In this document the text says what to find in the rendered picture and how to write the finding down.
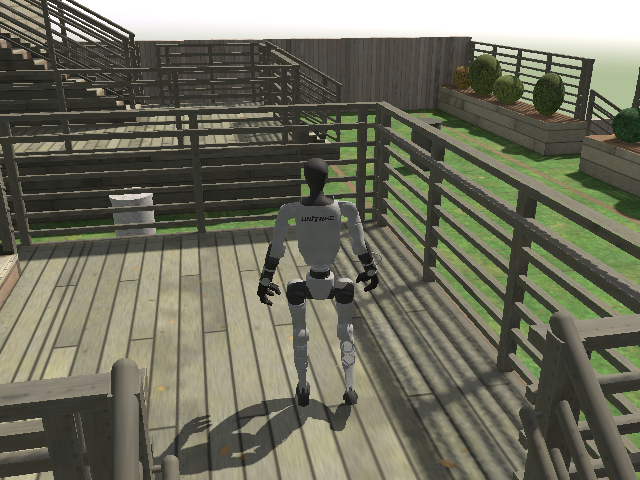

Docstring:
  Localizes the robot left upper arm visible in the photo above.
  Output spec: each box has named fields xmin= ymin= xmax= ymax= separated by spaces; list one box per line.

xmin=269 ymin=202 xmax=297 ymax=259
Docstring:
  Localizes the right robot forearm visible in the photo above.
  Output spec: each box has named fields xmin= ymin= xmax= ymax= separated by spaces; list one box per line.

xmin=358 ymin=239 xmax=377 ymax=276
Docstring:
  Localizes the robot right upper arm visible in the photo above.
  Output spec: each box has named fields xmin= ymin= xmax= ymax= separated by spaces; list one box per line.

xmin=338 ymin=200 xmax=368 ymax=255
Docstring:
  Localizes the right robot hand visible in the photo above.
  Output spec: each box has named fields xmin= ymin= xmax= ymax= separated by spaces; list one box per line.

xmin=356 ymin=272 xmax=379 ymax=292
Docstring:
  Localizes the left robot hand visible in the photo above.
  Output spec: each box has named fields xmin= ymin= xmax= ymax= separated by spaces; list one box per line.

xmin=257 ymin=282 xmax=281 ymax=306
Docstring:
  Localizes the left robot forearm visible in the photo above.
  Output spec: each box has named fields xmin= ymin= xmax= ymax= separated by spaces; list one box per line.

xmin=259 ymin=243 xmax=280 ymax=286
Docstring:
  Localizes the robot right shin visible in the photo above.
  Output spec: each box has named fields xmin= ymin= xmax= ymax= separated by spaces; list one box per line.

xmin=340 ymin=324 xmax=355 ymax=393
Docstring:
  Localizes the robot right foot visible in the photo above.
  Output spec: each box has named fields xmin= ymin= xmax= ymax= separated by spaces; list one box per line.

xmin=343 ymin=388 xmax=358 ymax=405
